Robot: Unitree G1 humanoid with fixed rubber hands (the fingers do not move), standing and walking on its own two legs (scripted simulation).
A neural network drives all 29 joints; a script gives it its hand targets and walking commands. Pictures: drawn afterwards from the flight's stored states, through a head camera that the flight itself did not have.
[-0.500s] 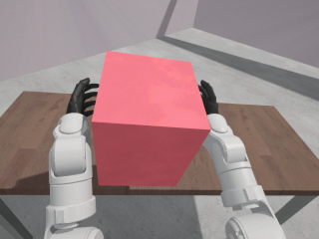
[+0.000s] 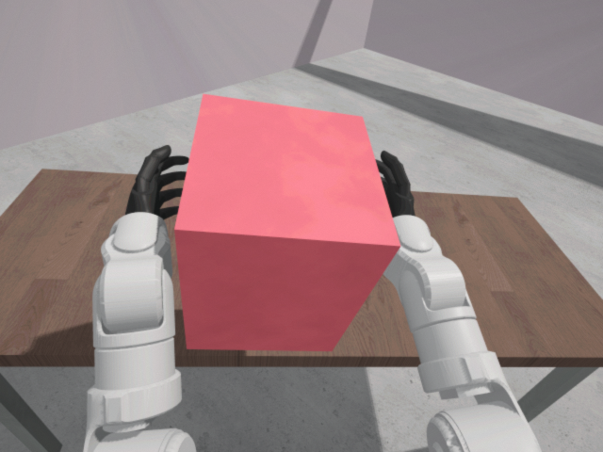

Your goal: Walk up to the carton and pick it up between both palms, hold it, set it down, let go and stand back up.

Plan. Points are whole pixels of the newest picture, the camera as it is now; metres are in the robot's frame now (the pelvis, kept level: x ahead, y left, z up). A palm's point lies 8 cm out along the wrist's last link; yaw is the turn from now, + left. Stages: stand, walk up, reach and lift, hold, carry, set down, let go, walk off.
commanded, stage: hold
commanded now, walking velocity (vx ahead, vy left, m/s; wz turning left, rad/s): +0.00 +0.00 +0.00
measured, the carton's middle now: (273, 234) +0.37 +0.01 +0.15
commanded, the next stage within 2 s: set down in 0.40 s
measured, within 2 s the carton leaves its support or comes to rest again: neither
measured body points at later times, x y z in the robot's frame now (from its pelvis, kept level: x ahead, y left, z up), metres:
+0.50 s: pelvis +0.00 +0.00 +0.00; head -0.03 +0.04 +0.45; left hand +0.36 +0.16 +0.20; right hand +0.38 -0.13 +0.21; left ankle +0.04 +0.12 -0.75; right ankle -0.01 -0.09 -0.75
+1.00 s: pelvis +0.03 +0.00 +0.00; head +0.04 +0.04 +0.45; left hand +0.40 +0.15 +0.15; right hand +0.40 -0.14 +0.15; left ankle +0.04 +0.12 -0.75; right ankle -0.01 -0.09 -0.75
